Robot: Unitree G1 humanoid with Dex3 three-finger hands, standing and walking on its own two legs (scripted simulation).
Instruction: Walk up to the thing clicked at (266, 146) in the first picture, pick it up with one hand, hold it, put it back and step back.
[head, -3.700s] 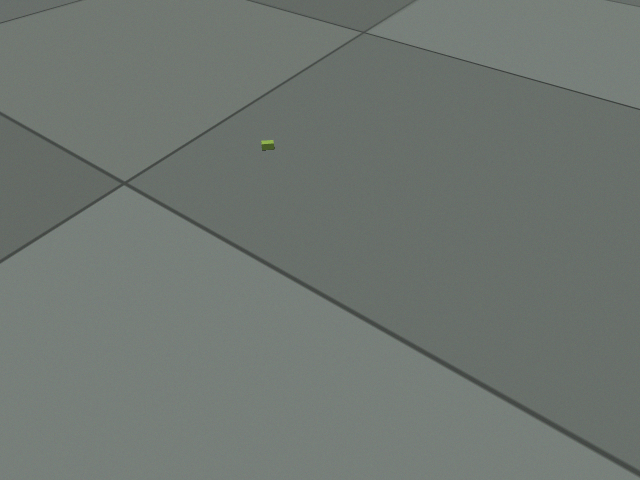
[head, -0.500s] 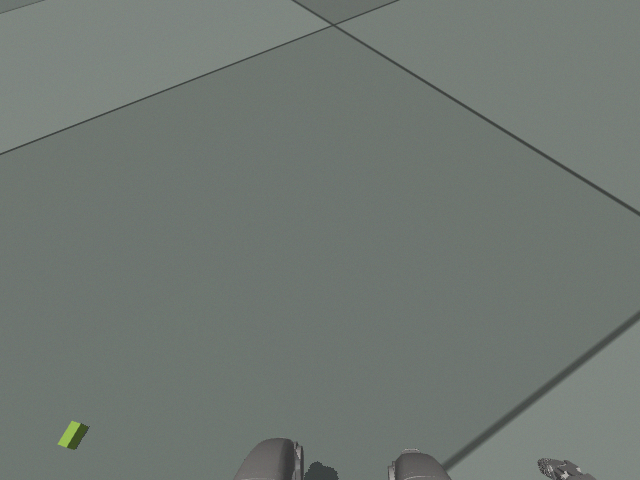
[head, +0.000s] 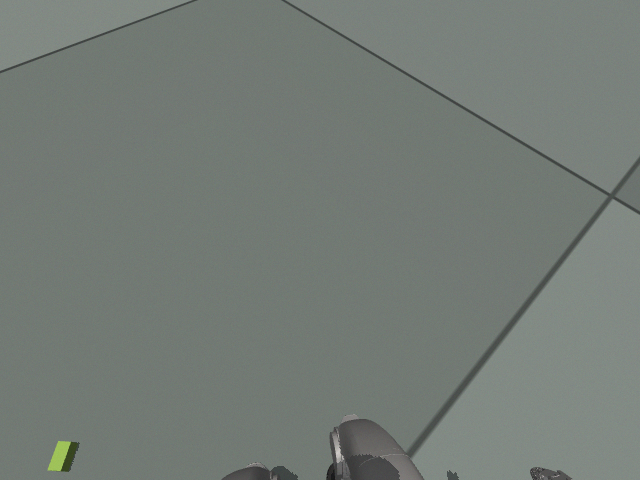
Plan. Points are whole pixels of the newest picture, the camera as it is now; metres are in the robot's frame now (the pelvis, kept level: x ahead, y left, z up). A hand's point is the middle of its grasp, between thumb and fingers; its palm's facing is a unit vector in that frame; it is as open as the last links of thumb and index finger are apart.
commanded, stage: walk up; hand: left
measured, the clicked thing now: (63, 456) +0.28 +0.61 -0.73
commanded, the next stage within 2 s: none
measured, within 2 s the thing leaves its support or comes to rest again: neither
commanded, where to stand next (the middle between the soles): -0.15 +0.47 m, yaw -15 degrees
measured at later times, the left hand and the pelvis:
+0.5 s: hand out of the picture +0.04 +0.58 -0.15, palm faces -0.08 -0.76 -0.64, open 7.3 cm; pelvis -0.09 +0.25 -0.05, yaw -7 degrees
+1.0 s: hand out of the picture -0.07 +0.72 -0.11, palm faces -0.14 -0.81 -0.58, open 7.3 cm; pelvis -0.20 +0.44 -0.01, yaw -9 degrees
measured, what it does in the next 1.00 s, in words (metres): steps to the left: right foot, then left foot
